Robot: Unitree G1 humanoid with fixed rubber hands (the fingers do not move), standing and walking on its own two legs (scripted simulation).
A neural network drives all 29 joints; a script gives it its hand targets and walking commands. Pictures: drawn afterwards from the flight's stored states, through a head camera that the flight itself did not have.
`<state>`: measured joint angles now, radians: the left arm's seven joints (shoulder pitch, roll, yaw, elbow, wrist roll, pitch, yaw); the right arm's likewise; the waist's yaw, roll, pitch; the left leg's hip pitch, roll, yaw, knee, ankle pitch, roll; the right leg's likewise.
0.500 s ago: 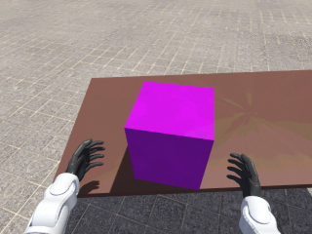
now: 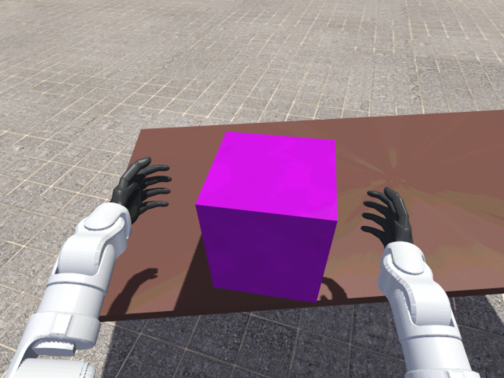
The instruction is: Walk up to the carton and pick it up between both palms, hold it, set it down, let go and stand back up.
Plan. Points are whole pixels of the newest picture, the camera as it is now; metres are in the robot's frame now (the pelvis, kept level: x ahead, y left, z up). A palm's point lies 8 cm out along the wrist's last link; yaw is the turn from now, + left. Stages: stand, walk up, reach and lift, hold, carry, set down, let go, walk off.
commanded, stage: reach and lift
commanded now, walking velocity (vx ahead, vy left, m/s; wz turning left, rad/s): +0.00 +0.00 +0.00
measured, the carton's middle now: (271, 217) +0.44 -0.02 +0.02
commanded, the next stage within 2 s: none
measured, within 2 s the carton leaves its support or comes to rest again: neither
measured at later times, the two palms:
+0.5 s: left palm (135, 164) +0.42 +0.20 +0.17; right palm (394, 203) +0.36 -0.20 +0.13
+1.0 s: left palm (148, 153) +0.46 +0.19 +0.17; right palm (387, 193) +0.39 -0.20 +0.12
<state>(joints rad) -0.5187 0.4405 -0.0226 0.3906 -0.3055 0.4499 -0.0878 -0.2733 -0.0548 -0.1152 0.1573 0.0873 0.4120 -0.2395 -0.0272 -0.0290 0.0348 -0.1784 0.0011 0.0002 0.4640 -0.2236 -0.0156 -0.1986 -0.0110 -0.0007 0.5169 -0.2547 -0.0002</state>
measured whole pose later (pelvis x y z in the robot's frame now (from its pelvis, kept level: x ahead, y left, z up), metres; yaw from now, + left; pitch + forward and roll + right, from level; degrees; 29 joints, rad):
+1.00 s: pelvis +0.01 +0.01 +0.00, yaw +0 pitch -1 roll +1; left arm -1.00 0.43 -0.03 1.10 -0.31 0.19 -0.05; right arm -0.76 -0.11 -0.13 0.78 0.11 0.24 -0.24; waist -0.11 -0.03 0.03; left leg -0.22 0.00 0.00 0.46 -0.22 -0.01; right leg -0.23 -0.01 0.00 0.49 -0.24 0.00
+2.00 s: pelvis +0.01 +0.03 -0.01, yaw -1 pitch +17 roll -2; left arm -0.96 0.19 -0.06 1.29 -0.23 -0.19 0.05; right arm -0.76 -0.09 -0.15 1.13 0.11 -0.19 -0.19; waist -0.11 -0.03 -0.16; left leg -0.63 0.01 0.00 0.57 -0.23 0.00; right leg -0.59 0.00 0.00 0.49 -0.19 0.01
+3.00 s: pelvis +0.01 +0.03 -0.01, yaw -1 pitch +16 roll -2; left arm -0.94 0.08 0.33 1.31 0.16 -0.31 0.03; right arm -0.75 0.07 -0.57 1.09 -0.23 -0.28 -0.13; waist -0.11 -0.02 -0.16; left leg -0.63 0.01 0.00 0.57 -0.23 0.01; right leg -0.59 0.00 0.00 0.49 -0.19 0.02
